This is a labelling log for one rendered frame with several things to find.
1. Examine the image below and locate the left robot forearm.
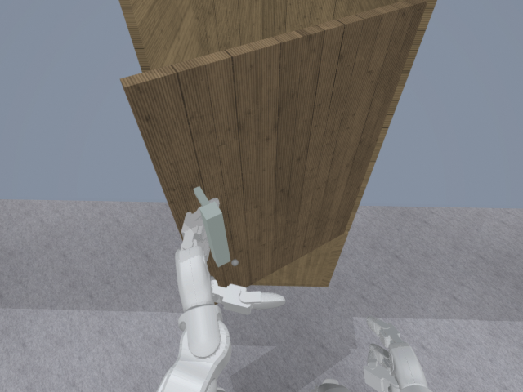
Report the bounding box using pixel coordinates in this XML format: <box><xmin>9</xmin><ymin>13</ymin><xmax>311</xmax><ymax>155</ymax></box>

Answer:
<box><xmin>156</xmin><ymin>304</ymin><xmax>231</xmax><ymax>392</ymax></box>

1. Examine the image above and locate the right robot shin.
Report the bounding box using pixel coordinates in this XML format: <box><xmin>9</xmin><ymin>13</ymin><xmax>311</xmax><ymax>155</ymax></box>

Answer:
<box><xmin>322</xmin><ymin>378</ymin><xmax>339</xmax><ymax>385</ymax></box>

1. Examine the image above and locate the cupboard door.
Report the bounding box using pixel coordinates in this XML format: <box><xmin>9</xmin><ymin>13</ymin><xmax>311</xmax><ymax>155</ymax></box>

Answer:
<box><xmin>120</xmin><ymin>0</ymin><xmax>427</xmax><ymax>305</ymax></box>

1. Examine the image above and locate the handle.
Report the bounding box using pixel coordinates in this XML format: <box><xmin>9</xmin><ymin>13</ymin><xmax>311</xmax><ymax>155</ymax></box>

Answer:
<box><xmin>193</xmin><ymin>186</ymin><xmax>230</xmax><ymax>267</ymax></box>

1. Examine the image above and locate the left robot hand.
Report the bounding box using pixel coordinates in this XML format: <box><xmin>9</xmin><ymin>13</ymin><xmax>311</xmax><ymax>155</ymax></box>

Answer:
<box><xmin>175</xmin><ymin>198</ymin><xmax>285</xmax><ymax>315</ymax></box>

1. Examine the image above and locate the right robot hand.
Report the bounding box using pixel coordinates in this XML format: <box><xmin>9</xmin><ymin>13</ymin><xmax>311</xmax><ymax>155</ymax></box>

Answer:
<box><xmin>364</xmin><ymin>316</ymin><xmax>428</xmax><ymax>392</ymax></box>

